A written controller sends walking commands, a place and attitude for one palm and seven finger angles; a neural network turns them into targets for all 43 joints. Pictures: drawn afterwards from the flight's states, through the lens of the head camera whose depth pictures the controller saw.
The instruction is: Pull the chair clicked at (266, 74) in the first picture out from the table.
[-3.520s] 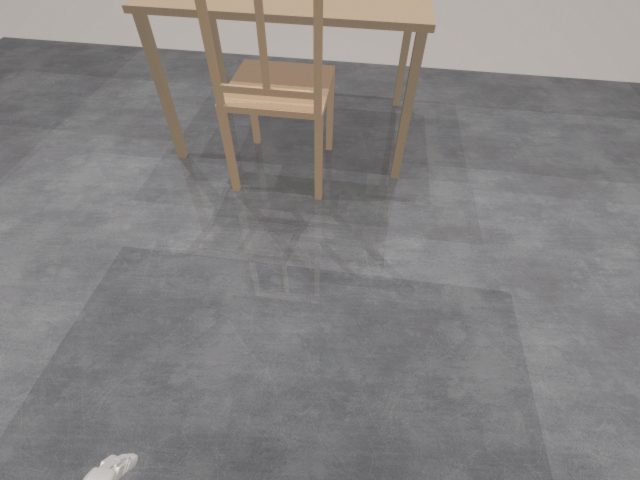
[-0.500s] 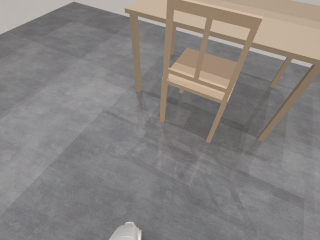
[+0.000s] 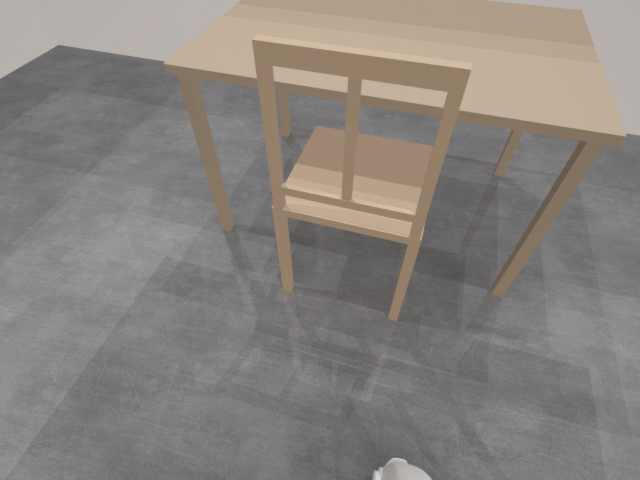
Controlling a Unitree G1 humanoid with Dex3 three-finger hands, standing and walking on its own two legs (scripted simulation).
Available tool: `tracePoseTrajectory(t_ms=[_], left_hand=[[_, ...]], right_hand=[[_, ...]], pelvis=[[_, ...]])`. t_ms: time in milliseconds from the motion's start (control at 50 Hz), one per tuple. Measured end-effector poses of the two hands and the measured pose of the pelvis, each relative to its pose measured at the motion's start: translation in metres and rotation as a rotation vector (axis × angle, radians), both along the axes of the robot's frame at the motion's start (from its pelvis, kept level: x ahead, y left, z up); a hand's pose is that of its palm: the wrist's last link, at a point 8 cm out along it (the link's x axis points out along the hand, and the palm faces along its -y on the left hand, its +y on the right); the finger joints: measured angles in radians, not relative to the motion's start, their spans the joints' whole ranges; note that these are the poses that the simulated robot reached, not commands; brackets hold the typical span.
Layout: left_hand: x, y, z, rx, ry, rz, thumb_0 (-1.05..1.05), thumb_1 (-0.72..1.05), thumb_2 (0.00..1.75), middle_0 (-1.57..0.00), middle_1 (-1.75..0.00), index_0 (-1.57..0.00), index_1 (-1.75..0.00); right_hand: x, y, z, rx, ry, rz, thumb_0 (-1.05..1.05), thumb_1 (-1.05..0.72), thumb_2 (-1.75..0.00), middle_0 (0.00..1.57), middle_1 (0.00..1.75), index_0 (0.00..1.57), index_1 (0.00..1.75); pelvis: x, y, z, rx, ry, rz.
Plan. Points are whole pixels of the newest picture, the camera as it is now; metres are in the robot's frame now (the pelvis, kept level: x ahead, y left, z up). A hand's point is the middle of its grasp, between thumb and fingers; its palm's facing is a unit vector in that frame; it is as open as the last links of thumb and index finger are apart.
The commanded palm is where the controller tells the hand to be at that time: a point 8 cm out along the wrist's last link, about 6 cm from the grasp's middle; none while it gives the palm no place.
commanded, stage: turn to face it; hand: left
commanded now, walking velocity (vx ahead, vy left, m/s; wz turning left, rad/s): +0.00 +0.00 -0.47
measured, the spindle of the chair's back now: (350, 145) +0.81 -0.02 -0.07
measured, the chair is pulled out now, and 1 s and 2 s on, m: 0.00 0.00 0.00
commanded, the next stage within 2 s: take the last steps up to it in 0.44 s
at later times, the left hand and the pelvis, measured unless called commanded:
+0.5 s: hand (201, 468) +0.17 +0.19 -0.17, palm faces -0.11 -0.98 -0.18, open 7.3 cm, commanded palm none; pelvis +0.06 +0.01 -0.01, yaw -11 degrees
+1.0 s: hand (257, 420) +0.23 +0.11 -0.16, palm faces -0.33 -0.93 -0.18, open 7.4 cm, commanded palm none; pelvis +0.10 -0.03 +0.00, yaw -17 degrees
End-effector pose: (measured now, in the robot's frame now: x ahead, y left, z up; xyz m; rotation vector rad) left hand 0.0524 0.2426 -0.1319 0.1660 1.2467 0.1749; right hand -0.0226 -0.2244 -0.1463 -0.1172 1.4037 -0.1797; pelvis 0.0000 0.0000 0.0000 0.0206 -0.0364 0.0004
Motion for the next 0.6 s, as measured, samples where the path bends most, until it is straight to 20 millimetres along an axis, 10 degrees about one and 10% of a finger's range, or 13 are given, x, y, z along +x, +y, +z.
tracePoseTrajectory(t_ms=[120,380,600], left_hand=[[0.059,-0.021,-0.008,0.039,-0.033,-0.091,0.00,0.92,0.90,-0.20,-0.30,-0.19,-0.30],[0.096,-0.029,0.002,-0.006,-0.028,-0.152,0.00,0.92,0.90,-0.20,-0.30,-0.20,-0.30],[0.115,0.012,-0.011,-0.050,0.004,-0.193,0.01,0.91,0.90,-0.20,-0.30,-0.20,-0.30]], right_hand=[[0.013,-0.016,-0.027,0.033,0.061,-0.083,0.00,-0.91,-0.90,0.20,0.30,0.20,0.30],[0.106,-0.031,0.010,-0.046,-0.181,-0.100,0.00,-0.91,-0.90,0.20,0.30,0.20,0.30],[0.081,0.013,0.029,-0.106,-0.156,-0.153,0.00,-0.91,-0.90,0.20,0.30,0.20,0.30]], pelvis=[[0.032,-0.021,-0.019,-0.012,0.004,-0.060],[0.051,-0.010,0.001,-0.016,0.032,-0.153],[0.064,0.026,0.005,-0.045,0.028,-0.224]])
